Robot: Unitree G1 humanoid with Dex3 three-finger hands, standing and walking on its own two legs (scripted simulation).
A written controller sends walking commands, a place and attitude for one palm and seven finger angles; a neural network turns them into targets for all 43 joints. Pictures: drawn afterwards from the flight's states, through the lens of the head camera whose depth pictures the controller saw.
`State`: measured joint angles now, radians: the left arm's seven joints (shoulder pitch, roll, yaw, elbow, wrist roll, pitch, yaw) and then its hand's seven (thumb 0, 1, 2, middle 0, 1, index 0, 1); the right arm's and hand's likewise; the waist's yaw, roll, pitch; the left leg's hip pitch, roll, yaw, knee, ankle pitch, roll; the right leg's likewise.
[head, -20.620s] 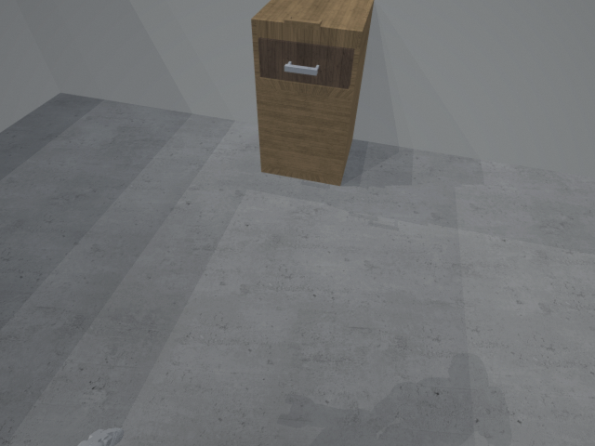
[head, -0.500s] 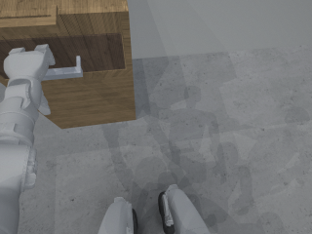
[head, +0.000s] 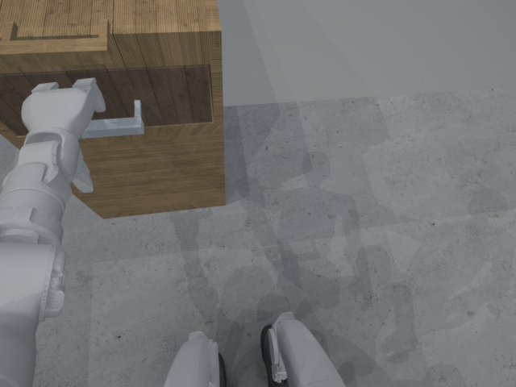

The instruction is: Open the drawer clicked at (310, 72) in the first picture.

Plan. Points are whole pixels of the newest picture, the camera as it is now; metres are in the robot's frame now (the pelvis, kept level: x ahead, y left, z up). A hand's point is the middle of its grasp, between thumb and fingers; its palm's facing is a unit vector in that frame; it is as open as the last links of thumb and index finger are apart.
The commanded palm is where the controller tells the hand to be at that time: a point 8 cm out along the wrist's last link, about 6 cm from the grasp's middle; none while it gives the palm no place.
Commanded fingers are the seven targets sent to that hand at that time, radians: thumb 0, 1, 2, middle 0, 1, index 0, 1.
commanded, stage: move the hooked fingers above the handle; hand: left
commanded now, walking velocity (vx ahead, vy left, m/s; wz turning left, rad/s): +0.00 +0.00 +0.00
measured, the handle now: (104, 118) +0.59 +0.22 -0.07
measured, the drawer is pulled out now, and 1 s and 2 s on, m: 0.00 0.00 0.00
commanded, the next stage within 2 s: lower the fingers behind the handle in 1.14 s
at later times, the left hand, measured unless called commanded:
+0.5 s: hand (99, 119) +0.53 +0.20 +0.00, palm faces -0.08 -0.08 -0.99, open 13.9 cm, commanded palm +0.53 +0.21 +0.04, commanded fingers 0.00 -0.50 0.30 -0.30 -1.20 -0.30 -1.20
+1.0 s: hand (81, 114) +0.54 +0.23 +0.01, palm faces +0.04 -0.02 -1.00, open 13.9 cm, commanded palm +0.52 +0.22 +0.04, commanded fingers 0.00 -0.50 0.30 -0.30 -1.20 -0.30 -1.20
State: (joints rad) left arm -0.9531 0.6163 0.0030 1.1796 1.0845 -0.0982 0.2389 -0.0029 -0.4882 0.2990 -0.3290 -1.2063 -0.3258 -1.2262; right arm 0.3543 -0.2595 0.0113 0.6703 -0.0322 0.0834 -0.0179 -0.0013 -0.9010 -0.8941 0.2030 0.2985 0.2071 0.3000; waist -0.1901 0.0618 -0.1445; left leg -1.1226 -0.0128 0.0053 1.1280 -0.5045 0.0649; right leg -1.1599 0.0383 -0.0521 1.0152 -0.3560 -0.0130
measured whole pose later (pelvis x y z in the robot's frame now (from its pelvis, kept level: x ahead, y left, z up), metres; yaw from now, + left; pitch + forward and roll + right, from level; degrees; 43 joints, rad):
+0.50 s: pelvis +0.02 -0.01 +0.01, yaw +1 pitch +28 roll -3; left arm -0.91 0.52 0.00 1.12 1.11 -0.11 0.35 0.00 -0.49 0.30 -0.32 -1.20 -0.32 -1.20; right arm 0.35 -0.25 0.00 0.72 -0.05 0.09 0.00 0.00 -0.90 -0.89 0.20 0.30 0.21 0.30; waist -0.18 0.06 -0.18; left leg -1.05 -0.01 -0.01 1.09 -0.52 0.05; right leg -1.09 0.04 -0.06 0.98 -0.38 -0.02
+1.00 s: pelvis +0.01 -0.02 -0.01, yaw +1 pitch +29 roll -3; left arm -0.97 0.59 0.03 1.18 1.14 -0.10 0.46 0.00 -0.49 0.30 -0.32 -1.20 -0.32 -1.20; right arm 0.32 -0.28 -0.02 0.73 -0.06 0.08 0.00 0.00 -0.90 -0.89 0.20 0.30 0.21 0.30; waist -0.18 0.06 -0.17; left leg -1.14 -0.01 -0.02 1.16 -0.54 0.04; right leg -1.18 0.04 -0.07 1.06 -0.40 -0.04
